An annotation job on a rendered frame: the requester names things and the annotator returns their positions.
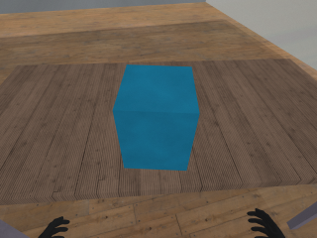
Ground left robot hand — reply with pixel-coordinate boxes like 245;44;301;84
38;216;70;238

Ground right robot hand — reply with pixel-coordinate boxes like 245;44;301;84
247;208;285;238

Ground carton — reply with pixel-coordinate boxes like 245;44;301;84
112;64;200;171

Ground table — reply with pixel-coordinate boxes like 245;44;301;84
0;59;317;238

